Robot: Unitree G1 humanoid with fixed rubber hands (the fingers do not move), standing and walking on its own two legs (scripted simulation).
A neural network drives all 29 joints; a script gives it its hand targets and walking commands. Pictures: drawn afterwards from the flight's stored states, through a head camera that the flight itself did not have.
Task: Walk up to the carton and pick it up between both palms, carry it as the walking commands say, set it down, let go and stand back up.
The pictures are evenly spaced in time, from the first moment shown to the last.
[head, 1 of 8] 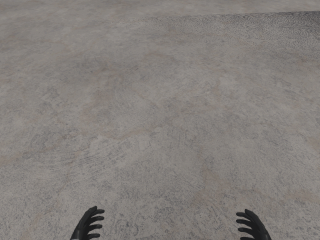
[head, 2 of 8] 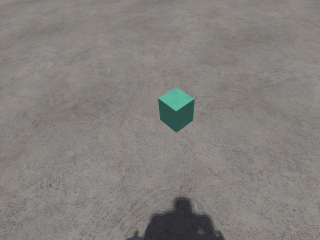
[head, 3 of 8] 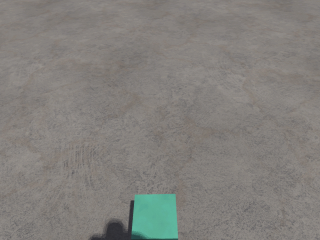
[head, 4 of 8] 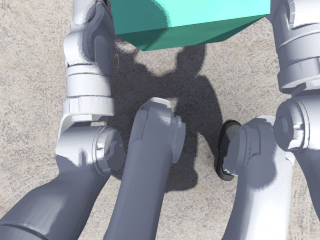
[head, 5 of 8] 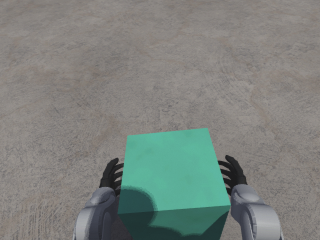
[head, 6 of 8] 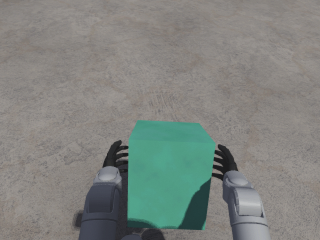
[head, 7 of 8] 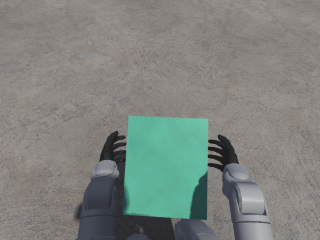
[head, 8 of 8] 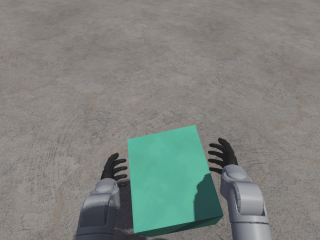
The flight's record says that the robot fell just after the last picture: no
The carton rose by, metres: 0.70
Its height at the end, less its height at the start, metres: +0.51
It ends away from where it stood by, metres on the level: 15.71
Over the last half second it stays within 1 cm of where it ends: no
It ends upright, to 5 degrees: no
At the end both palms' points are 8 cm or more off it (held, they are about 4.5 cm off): no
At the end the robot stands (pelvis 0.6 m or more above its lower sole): yes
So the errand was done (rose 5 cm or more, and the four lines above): no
